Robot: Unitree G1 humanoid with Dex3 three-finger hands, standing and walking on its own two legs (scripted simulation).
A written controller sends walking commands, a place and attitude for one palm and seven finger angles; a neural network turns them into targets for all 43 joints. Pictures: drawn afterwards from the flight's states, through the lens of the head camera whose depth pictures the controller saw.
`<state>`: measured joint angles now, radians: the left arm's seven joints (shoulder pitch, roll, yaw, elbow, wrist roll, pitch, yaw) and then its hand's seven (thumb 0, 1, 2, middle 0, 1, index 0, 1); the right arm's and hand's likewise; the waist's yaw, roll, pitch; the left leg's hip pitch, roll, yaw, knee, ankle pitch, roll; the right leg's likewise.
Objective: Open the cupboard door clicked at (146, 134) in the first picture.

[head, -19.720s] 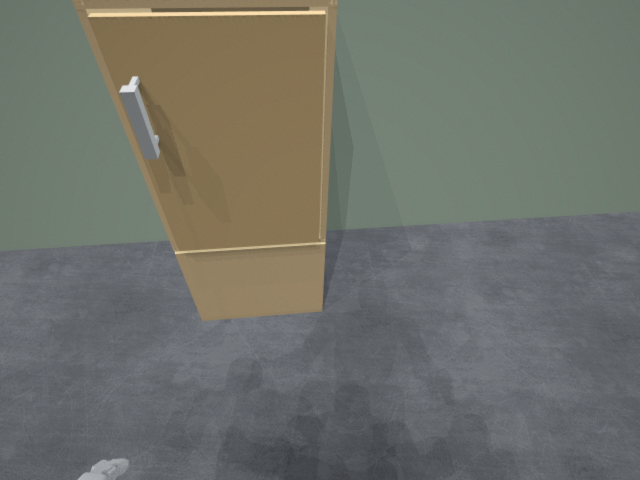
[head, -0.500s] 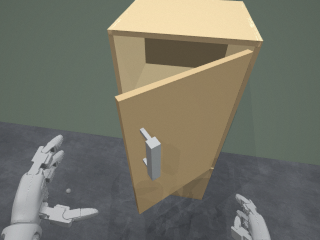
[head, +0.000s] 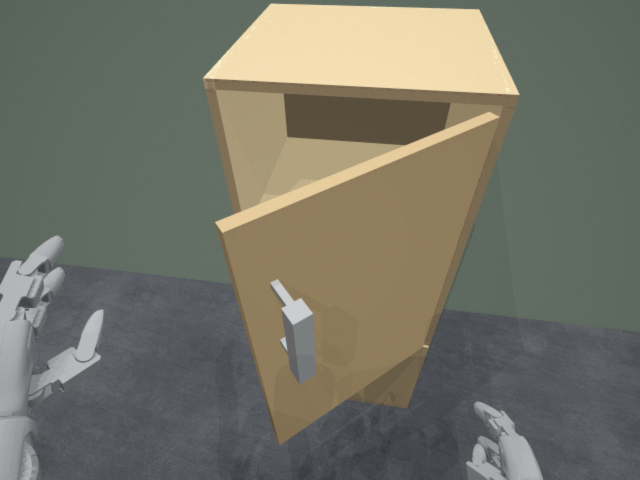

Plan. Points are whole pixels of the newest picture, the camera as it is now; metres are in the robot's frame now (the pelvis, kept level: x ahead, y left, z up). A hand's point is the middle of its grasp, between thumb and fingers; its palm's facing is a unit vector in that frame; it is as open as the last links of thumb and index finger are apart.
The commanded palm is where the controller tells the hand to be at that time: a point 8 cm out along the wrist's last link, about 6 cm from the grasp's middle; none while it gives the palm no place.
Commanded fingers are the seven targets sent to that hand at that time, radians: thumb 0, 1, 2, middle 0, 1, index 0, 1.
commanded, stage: draw the hand back to the body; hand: left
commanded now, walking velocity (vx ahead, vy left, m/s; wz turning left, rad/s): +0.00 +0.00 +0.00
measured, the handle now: (291, 331) +0.27 +0.08 +0.06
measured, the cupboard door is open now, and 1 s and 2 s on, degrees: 42 42 42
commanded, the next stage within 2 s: step back with the hand held close in 0.38 s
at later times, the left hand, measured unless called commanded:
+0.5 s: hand (95, 356) +0.17 +0.24 +0.15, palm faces +0.45 -0.80 -0.40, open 7.4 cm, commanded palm +0.13 +0.28 +0.17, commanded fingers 0.00 0.90 0.90 -0.20 -0.30 -0.20 -0.30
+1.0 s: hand (39, 400) +0.13 +0.26 +0.15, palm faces +0.34 -0.79 -0.51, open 7.4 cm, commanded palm +0.07 +0.31 +0.17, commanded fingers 0.00 0.90 0.90 -0.20 -0.30 -0.20 -0.30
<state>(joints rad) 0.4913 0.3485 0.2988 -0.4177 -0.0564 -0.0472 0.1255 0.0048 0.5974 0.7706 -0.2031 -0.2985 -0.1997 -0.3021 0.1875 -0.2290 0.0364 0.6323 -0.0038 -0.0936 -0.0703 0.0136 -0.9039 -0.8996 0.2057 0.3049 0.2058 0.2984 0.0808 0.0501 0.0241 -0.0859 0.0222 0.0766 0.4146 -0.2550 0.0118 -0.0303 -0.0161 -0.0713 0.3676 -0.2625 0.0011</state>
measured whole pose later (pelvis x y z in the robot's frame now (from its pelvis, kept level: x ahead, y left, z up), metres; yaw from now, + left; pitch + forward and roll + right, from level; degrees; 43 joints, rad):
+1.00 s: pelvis -0.08 +0.01 -0.01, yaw -2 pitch -1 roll -1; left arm 0.58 0.45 0.41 -0.54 -0.05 -0.15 0.14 0.01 0.89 0.90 -0.22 -0.30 -0.22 -0.30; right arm 0.19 -0.23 -0.01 0.53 0.02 -0.01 -0.09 0.01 -0.91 -0.90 0.20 0.30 0.20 0.30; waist 0.01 -0.01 0.06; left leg -0.31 0.03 0.11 0.50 -0.18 0.04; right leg -0.28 -0.02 -0.04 0.48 -0.18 0.01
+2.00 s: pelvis -0.27 -0.01 -0.01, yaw -1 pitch +1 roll +0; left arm 0.54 0.39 0.38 -0.43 -0.04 -0.19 0.16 0.01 0.89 0.90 -0.22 -0.30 -0.21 -0.30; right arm 0.30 -0.28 -0.03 0.68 0.01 -0.12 -0.09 0.01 -0.91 -0.90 0.20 0.30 0.20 0.30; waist -0.01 -0.01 -0.06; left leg -0.25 0.01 0.06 0.49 -0.28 0.02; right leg -0.16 0.01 -0.05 0.51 -0.37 -0.03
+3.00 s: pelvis -0.34 +0.02 -0.01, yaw +0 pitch +0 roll -1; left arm 0.28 0.26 0.03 0.64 0.03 0.05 0.00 0.01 0.91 0.90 -0.20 -0.30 -0.20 -0.30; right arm 0.14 -0.28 0.00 0.88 -0.02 -0.02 0.01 0.01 -0.91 -0.90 0.20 0.30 0.21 0.30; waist -0.03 0.04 0.03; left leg -0.36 -0.02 0.05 0.53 -0.16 0.05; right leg -0.26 -0.02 -0.06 0.56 -0.29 0.00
